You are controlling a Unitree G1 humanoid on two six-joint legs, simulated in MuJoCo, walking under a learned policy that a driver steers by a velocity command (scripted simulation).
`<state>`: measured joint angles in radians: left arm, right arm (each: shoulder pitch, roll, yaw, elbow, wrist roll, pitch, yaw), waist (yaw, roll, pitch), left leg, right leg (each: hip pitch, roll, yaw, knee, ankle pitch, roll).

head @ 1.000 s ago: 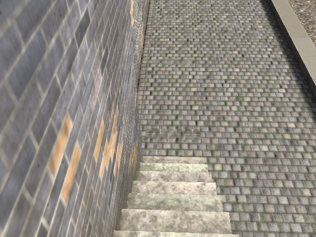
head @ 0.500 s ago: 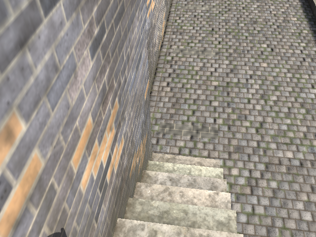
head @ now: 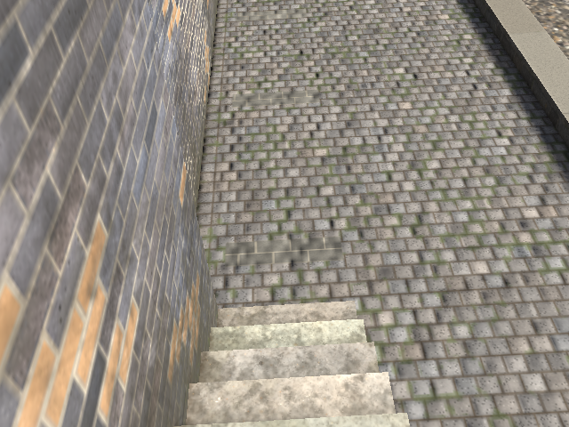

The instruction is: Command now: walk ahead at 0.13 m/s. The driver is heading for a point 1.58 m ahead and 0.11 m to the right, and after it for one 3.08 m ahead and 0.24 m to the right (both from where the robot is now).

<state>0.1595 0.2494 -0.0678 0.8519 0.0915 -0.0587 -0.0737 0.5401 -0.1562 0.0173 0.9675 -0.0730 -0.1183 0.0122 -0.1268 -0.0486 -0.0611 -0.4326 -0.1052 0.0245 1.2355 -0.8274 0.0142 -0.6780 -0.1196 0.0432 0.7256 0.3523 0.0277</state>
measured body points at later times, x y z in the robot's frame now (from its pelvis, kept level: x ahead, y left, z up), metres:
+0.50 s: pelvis +0.08 -0.03 -0.08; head +0.09 -0.05 +0.36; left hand +0.04 +0.21 -0.22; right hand +0.16 -0.25 -0.23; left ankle +0.15 +0.12 -0.70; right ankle +0.14 -0.11 -0.82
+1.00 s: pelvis +0.14 +0.00 -0.10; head +0.13 -0.01 +0.35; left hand +0.20 +0.24 -0.24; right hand +0.24 -0.23 -0.22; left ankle +0.12 +0.10 -0.82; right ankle +0.15 -0.11 -0.80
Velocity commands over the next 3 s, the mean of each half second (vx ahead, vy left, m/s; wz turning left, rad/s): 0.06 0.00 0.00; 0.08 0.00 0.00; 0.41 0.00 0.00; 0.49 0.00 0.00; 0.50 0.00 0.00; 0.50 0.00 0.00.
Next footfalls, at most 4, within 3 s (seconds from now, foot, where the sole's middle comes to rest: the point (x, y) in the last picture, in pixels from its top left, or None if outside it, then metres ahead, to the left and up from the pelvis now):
0.06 right None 0.18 -0.12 -0.85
0.62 left None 0.16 0.10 -0.85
1.14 right None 0.19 -0.12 -0.85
1.60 left None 0.43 0.03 -1.05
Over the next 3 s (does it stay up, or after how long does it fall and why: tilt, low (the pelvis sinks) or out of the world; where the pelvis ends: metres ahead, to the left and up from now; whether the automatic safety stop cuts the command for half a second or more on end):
stays up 1.21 -0.10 -0.95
